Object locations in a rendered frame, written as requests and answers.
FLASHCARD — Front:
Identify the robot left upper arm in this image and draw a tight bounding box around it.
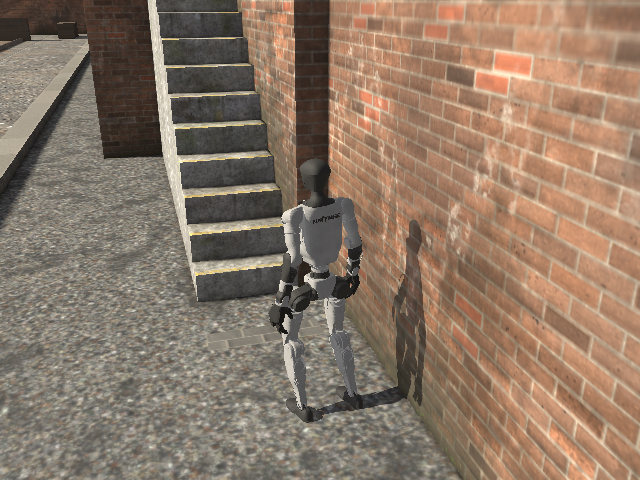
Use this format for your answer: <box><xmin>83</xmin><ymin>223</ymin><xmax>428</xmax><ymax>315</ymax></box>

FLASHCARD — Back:
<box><xmin>281</xmin><ymin>206</ymin><xmax>303</xmax><ymax>267</ymax></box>

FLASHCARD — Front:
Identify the left robot hand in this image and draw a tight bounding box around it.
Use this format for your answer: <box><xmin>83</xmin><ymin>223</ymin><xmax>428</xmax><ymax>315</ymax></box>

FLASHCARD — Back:
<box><xmin>268</xmin><ymin>304</ymin><xmax>293</xmax><ymax>334</ymax></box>

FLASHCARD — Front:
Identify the robot right forearm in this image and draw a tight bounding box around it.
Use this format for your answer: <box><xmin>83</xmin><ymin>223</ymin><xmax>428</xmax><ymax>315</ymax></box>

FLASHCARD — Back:
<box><xmin>346</xmin><ymin>237</ymin><xmax>362</xmax><ymax>276</ymax></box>

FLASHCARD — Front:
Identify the robot right upper arm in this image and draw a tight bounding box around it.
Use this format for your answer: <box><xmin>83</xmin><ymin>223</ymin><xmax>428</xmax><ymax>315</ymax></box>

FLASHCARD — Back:
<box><xmin>334</xmin><ymin>197</ymin><xmax>362</xmax><ymax>249</ymax></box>

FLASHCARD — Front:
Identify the right robot shin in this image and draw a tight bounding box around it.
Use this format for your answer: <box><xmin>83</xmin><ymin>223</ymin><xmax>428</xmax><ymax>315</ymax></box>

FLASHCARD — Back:
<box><xmin>332</xmin><ymin>330</ymin><xmax>358</xmax><ymax>397</ymax></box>

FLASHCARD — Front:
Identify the robot right foot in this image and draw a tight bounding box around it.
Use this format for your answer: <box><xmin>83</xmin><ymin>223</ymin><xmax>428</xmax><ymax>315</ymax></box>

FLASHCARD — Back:
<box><xmin>336</xmin><ymin>386</ymin><xmax>363</xmax><ymax>409</ymax></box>

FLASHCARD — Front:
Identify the right robot hand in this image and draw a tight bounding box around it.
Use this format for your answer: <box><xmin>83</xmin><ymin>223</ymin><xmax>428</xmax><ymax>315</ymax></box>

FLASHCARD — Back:
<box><xmin>342</xmin><ymin>272</ymin><xmax>360</xmax><ymax>299</ymax></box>

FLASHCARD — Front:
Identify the robot left forearm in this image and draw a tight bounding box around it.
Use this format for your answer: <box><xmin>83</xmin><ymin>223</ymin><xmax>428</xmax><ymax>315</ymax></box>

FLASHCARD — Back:
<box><xmin>275</xmin><ymin>253</ymin><xmax>297</xmax><ymax>307</ymax></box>

